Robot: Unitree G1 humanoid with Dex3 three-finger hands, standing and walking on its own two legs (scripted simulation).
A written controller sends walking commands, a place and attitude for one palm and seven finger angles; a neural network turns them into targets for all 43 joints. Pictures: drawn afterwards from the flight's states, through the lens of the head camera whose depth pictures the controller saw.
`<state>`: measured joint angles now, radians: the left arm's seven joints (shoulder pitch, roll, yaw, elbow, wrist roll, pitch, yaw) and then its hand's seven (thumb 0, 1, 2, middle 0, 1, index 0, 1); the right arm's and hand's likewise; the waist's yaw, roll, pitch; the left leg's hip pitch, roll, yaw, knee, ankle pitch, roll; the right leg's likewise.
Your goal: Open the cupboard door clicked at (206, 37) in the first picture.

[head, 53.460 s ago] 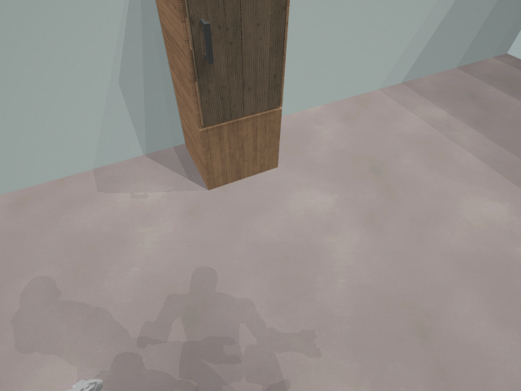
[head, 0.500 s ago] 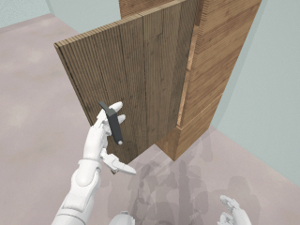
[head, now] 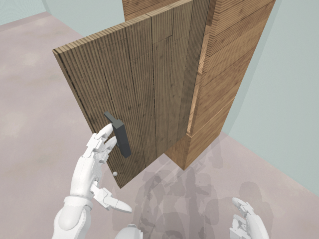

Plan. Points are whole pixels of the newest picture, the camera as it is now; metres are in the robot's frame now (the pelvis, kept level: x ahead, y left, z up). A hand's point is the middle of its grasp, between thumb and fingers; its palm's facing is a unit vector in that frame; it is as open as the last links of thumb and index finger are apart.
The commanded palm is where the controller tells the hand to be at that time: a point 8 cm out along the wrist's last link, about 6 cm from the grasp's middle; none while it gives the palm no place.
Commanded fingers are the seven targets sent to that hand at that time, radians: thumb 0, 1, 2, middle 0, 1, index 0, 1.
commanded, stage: slide the hand sideways off the handle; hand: left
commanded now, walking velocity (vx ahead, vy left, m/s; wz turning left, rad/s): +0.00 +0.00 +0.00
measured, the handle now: (117, 135) +0.35 +0.13 +0.08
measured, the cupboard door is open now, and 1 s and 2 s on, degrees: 88 88 88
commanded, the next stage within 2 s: draw the hand back to the body in 0.54 s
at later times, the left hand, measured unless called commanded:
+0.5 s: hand (90, 192) +0.21 +0.16 +0.07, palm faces -0.05 -1.00 -0.05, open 16.3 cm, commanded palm +0.19 +0.22 +0.07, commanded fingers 0.00 -0.50 0.30 -0.15 -0.30 -0.15 -0.30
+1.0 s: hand (64, 194) +0.19 +0.19 +0.11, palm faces -0.03 -1.00 -0.06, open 16.3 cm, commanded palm +0.17 +0.25 +0.12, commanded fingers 0.00 -0.50 0.30 -0.15 -0.30 -0.15 -0.30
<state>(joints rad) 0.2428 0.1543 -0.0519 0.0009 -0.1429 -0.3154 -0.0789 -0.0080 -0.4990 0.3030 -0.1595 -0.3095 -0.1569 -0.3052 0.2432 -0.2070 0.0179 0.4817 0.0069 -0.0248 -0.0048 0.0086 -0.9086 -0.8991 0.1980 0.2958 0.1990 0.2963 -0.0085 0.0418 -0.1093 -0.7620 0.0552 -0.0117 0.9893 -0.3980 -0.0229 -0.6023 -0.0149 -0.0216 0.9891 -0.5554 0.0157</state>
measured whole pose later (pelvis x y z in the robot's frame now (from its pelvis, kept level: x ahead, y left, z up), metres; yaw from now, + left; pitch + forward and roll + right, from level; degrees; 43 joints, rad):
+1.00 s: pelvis -0.01 +0.00 +0.01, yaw +1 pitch +7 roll -2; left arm 0.45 0.28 0.20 -0.19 -0.34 -0.21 -0.31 -0.01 -0.50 0.30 -0.15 -0.30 -0.16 -0.30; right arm 0.27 -0.22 0.03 0.49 0.05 -0.13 -0.08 0.01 -0.91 -0.90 0.20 0.30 0.20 0.30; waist 0.01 0.07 -0.13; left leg -0.70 0.06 -0.04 0.96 -0.37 -0.03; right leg -0.52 0.00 -0.05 0.93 -0.52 0.01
